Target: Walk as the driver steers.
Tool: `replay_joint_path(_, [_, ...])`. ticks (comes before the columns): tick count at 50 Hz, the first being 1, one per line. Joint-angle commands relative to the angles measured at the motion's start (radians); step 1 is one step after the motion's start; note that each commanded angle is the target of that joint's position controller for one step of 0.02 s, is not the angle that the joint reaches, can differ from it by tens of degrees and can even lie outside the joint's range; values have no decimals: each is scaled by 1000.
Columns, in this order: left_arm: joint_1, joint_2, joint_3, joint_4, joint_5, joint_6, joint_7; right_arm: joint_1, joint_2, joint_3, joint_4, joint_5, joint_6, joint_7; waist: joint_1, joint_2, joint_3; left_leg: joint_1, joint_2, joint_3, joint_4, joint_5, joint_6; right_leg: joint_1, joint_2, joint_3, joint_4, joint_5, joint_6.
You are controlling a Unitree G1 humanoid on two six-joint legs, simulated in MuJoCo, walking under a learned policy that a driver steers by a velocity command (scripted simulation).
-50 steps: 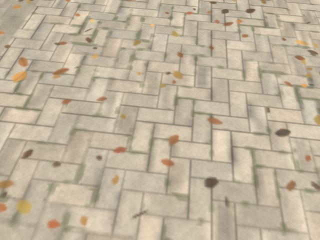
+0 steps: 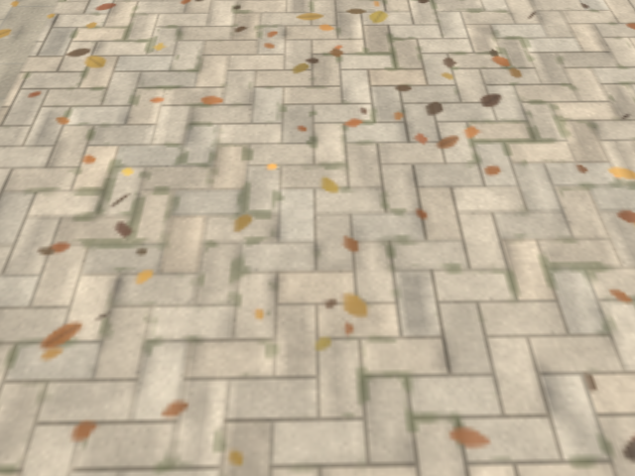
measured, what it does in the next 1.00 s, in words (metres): walks ahead, turning right: right foot, then left foot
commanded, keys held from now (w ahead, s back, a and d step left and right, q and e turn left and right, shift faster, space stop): w+e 1.00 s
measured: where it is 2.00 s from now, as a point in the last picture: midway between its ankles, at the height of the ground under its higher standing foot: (505, 305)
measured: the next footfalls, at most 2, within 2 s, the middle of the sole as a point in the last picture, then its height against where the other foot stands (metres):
right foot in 0.22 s outside the picture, level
left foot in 0.72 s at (333, 417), level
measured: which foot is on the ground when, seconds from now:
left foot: down 0.00-0.24, up 0.26-0.70, down 0.72-1.00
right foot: up 0.00-0.20, down 0.22-0.72, up 0.74-1.00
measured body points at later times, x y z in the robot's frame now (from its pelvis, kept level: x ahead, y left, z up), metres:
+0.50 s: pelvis +0.28 -0.08 +0.00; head +0.31 -0.10 +0.45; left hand +0.41 +0.18 -0.11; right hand +0.39 -0.39 -0.09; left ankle +0.46 +0.09 -0.67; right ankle +0.25 -0.13 -0.74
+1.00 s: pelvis +0.55 -0.12 +0.00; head +0.58 -0.13 +0.45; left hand +0.85 +0.01 -0.09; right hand +0.43 -0.38 -0.12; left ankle +0.59 -0.01 -0.74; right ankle +0.54 -0.30 -0.67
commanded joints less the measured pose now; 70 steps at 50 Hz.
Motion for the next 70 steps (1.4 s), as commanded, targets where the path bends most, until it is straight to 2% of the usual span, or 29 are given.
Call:
replay_joint_path(1, [-79,13,-7,-81,7,-12,-19,-43,-163,-35,-64,8,-6,-16,0,70,56,-37,289,-65,-124,300,112,-2,-7,-46,-130,102,-3])
replay_joint_path(7, [-180,28,-6,-170,1,-9,-56,6,-198,-51,-50,31,38,-22,1,90,60,151,342,11,19,616,84,6,53,-145,-246,-46,-65])
replay_joint_path(9, [-89,73,19,-166,-2,-3,-59,-21,-228,-60,-65,36,53,-28,69,133,-18,160,337,33,194,928,62,166,126,-202,-234,-143,-106])
replay_joint_path(11, [196,180,79,-99,-5,3,-38,-51,-230,-56,-85,39,59,-32,223,90,-167,-38,273,55,613,815,0,605,178,-155,-343,-88,-179])
replay_joint_path(12, [253,294,105,-82,-6,9,-17,20,-104,-21,-126,-1,41,-22,157,-160,-241,-446,137,35,976,22,-61,944,-67,279,-364,-118,-307])
replay_joint_path(13, [244,292,91,-118,5,-8,-24,13,-78,0,-161,20,-6,-6,130,-159,-392,-679,-16,-217,1180,-414,-71,1107,-220,775,-556,-284,-449])
replay_joint_path(14, [231,212,67,-116,14,-22,-29,-124,-151,-19,-190,63,-38,7,177,-55,-296,-792,43,-301,1196,-337,-43,1062,-200,678,-617,-255,-381])
replay_joint_path(15, [177,174,57,-118,10,-34,-29,-154,-152,-17,-202,70,-53,9,144,-20,-181,-802,89,-294,1119,-240,-21,926,-163,529,-614,-181,-341])
replay_joint_path(17, [46,107,36,-150,10,-40,-25,-126,-167,-33,-174,26,-45,-6,56,39,-86,-656,158,-293,958,-130,-34,660,-80,332,-629,13,-285])
replay_joint_path(22, [79,152,45,-154,10,-43,7,-176,-120,-27,-211,3,2,-10,38,12,-43,-589,148,-257,719,28,-108,484,-12,199,-680,181,-271])
replay_joint_path(30, [187,151,44,-126,-2,-19,26,-397,-114,-15,-295,28,-20,20,126,-55,-12,-494,54,-269,282,296,-98,508,8,242,-602,-24,-190])
replay_joint_path(33, [182,153,46,-129,2,-10,35,-359,-151,-27,-295,30,-37,30,95,-84,-21,-447,49,-285,239,182,-64,584,-28,328,-511,-1,-173])
replay_joint_path(35, [152,123,35,-146,6,-7,33,-198,-187,-48,-257,21,-47,23,9,-89,-96,-219,53,-265,189,173,-14,559,29,313,-364,99,-133])
replay_joint_path(36, [146,70,14,-167,20,-10,27,-50,-236,-62,-243,3,-49,15,-56,-10,-235,40,198,-395,220,128,49,446,89,243,-109,11,-98])
replay_joint_path(37, [278,3,-4,-193,-4,-20,28,57,-313,-81,-215,-12,-35,15,-7,301,-361,383,429,-841,146,-59,205,81,243,107,229,-450,-24])
replay_joint_path(38, [306,92,3,-180,-19,-23,29,52,-239,-65,-216,16,-29,22,-8,327,-343,389,480,-1022,87,-276,221,-72,169,123,391,-546,-12])
replay_joint_path(39, [215,160,21,-181,-17,-17,27,1,-160,-44,-234,22,-22,18,-34,208,-206,271,435,-865,67,-298,176,-113,124,118,437,-455,-4])
replay_joint_path(41, [101,150,26,-210,7,-13,26,-81,-125,-30,-232,7,-7,16,-8,108,-58,30,349,-614,31,-70,132,-62,60,72,374,-328,2])
replay_joint_path(45, [98,75,19,-233,-5,10,11,-93,-122,-30,-206,14,-19,14,31,148,-19,-95,299,-392,-57,112,136,1,5,36,259,-261,6])
replay_joint_path(53, [-91,40,-2,-300,3,0,-23,-53,-195,-50,-169,20,0,2,-22,98,18,-32,283,-127,-81,282,112,3,15,-46,-119,62,11])
replay_joint_path(57, [-182,33,-9,-343,2,-5,-39,23,-223,-55,-129,42,20,9,-39,96,55,49,325,-106,-59,333,106,38,51,-84,-247,-22,-27])
replay_joint_path(59, [-163,63,4,-350,9,-6,-43,21,-249,-60,-119,53,31,8,0,120,34,96,341,-86,24,576,95,114,95,-118,-289,-120,-64])
replay_joint_path(61, [56,133,45,-290,15,-4,-36,4,-254,-54,-113,57,43,1,138,123,-102,44,301,-23,308,826,53,453,172,-165,-380,-69,-117])
replay_joint_path(62, [221,199,73,-246,14,3,-20,11,-215,-35,-124,38,39,-5,207,79,-201,-162,262,-8,555,627,12,755,105,-52,-352,-15,-153])
replay_joint_path(63, [260,318,90,-233,15,1,-10,107,-87,10,-173,7,20,7,123,-188,-323,-589,98,-33,951,-176,-57,1097,-182,472,-403,-141,-321])
replay_joint_path(64, [282,243,63,-253,16,-7,-11,65,-143,3,-150,39,-7,17,171,-128,-452,-677,57,-252,1115,-392,-51,1114,-277,702,-539,-178,-370])
replay_joint_path(65, [234,189,44,-240,25,-18,-16,-32,-199,-15,-180,79,-15,24,181,-82,-299,-761,103,-272,1146,-332,-37,1011,-243,517,-549,-100,-318])
replay_joint_path(67, [118,125,24,-228,24,-30,-17,-82,-179,-12,-182,55,-13,17,109,-16,-133,-712,180,-264,1008,-186,-29,738,-161,274,-579,33,-250])
replay_joint_path(70, [48,90,16,-217,36,-58,-18,0,-142,-14,-147,51,34,18,34,-34,-86,-573,204,-287,940,-83,-47,547,-130,137,-695,65,-238])
Over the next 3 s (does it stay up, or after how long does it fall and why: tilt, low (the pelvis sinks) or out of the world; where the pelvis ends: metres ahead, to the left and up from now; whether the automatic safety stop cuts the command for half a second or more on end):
stays up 0.87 -0.44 -0.01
